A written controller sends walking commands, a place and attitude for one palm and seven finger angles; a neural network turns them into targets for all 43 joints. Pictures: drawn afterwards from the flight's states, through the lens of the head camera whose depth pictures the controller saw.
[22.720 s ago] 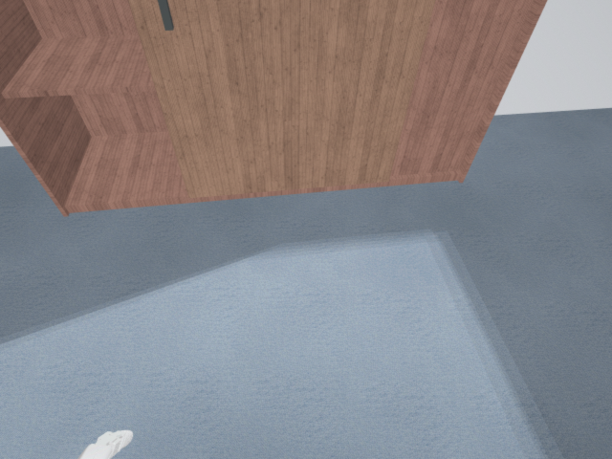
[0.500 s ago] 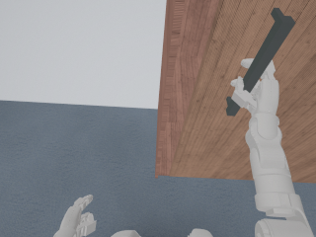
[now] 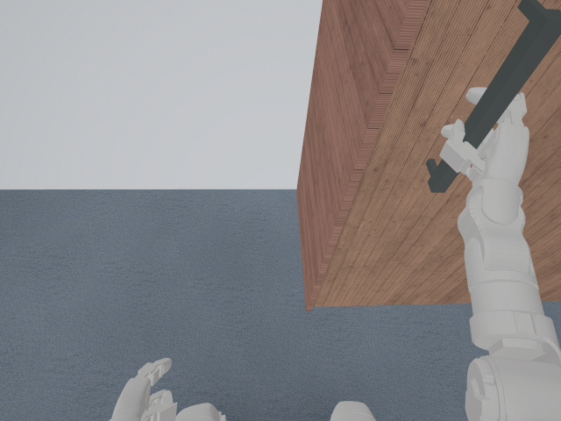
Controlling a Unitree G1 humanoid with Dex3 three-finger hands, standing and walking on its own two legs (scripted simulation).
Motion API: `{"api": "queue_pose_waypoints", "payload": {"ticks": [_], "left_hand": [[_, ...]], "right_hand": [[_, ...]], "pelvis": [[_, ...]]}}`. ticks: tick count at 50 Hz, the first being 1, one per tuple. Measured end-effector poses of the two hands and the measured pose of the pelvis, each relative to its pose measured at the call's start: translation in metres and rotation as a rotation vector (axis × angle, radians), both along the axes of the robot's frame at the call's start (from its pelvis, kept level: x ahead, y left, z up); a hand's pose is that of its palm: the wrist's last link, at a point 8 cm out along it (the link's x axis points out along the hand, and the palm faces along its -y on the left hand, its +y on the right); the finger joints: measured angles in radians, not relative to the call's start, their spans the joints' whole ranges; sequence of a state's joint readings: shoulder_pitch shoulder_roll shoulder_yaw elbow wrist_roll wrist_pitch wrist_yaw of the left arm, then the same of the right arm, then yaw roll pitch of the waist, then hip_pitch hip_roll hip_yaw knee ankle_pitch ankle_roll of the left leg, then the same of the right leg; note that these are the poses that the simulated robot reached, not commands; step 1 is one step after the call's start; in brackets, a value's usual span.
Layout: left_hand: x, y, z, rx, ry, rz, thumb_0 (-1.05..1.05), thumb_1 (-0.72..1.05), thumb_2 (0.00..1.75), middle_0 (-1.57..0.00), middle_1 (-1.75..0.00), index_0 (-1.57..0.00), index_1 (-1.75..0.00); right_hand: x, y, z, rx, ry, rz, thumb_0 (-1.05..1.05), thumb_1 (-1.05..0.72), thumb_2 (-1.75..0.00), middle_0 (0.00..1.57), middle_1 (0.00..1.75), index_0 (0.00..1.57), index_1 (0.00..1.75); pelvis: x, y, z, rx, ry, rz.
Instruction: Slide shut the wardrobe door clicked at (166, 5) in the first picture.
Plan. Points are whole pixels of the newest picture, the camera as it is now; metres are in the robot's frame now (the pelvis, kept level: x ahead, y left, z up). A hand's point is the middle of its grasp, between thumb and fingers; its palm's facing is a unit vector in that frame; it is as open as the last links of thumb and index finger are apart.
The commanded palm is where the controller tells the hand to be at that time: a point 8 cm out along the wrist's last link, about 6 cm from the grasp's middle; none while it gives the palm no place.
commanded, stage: step sideways, sliding the door along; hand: right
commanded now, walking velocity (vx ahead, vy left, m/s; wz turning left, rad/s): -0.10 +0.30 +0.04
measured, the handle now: (474, 112) +0.47 -0.26 +0.18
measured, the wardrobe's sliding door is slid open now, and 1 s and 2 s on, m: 0.00 0.00 0.00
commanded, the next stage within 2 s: stop walking and hold the door there in 0.42 s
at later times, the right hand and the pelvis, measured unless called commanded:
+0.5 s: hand (446, 142) +0.43 -0.22 +0.15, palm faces +0.53 +0.84 -0.09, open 7.0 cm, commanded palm +0.38 -0.19 +0.15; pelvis +0.06 +0.07 +0.02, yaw +0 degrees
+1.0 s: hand (452, 146) +0.43 -0.23 +0.15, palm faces +0.53 +0.81 -0.25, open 6.8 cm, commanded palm +0.38 -0.24 +0.15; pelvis +0.07 +0.08 +0.02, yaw +7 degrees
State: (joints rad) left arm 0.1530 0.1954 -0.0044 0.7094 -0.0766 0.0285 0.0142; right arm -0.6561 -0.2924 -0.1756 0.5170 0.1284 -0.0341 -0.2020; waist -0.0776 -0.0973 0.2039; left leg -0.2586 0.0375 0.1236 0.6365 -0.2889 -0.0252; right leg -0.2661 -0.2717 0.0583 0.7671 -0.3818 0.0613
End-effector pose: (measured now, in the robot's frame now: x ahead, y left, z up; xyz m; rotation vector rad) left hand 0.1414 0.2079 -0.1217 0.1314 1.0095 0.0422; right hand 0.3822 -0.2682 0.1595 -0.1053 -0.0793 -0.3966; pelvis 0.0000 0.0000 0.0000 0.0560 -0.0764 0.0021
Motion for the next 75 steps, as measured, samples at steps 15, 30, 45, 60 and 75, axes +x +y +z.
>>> {"api": "queue_pose_waypoints", "payload": {"ticks": [15, 30, 45, 60, 75], "left_hand": [[0.069, 0.084, 0.028, 0.077, -0.077, -0.039, 0.01, 0.91, 0.9, -0.2, -0.29, -0.2, -0.3], [0.129, 0.077, 0.037, 0.008, -0.181, -0.098, 0.01, 0.9, 0.9, -0.2, -0.29, -0.2, -0.3], [0.083, 0.101, 0.059, 0.108, -0.232, 0.069, 0.01, 0.91, 0.9, -0.2, -0.29, -0.2, -0.3], [0.007, 0.138, 0.048, 0.182, -0.107, 0.197, 0.01, 0.9, 0.9, -0.21, -0.3, -0.2, -0.3], [0.012, 0.112, 0.054, 0.174, -0.163, 0.213, 0.01, 0.9, 0.9, -0.2, -0.29, -0.2, -0.3]], "right_hand": [[0.001, 0.008, -0.002, -0.024, -0.029, -0.133, 0.01, -0.72, -0.87, 0.41, 1.33, 0.05, 1.4], [0.0, 0.004, -0.004, -0.174, -0.053, -0.166, -0.05, -0.66, -0.86, 0.44, 1.34, 0.07, 1.39], [-0.002, 0.002, 0.001, -0.167, 0.02, -0.163, -0.06, -0.65, -0.8, 0.4, 1.38, 0.19, 1.33], [-0.003, 0.004, 0.004, -0.142, 0.065, -0.183, -0.05, -0.67, -0.77, 0.38, 1.32, 0.2, 1.34], [-0.003, 0.001, 0.004, -0.153, 0.065, -0.133, -0.06, -0.68, -0.76, 0.37, 1.33, 0.19, 1.36]], "pelvis": [[0.038, 0.061, 0.011, -0.031, 0.021, -0.043], [0.073, 0.087, 0.011, -0.024, 0.019, -0.002], [0.072, 0.065, 0.019, -0.049, 0.026, 0.089], [0.064, 0.071, 0.022, -0.058, 0.057, 0.116], [0.06, 0.05, 0.024, -0.065, 0.05, 0.136]]}}
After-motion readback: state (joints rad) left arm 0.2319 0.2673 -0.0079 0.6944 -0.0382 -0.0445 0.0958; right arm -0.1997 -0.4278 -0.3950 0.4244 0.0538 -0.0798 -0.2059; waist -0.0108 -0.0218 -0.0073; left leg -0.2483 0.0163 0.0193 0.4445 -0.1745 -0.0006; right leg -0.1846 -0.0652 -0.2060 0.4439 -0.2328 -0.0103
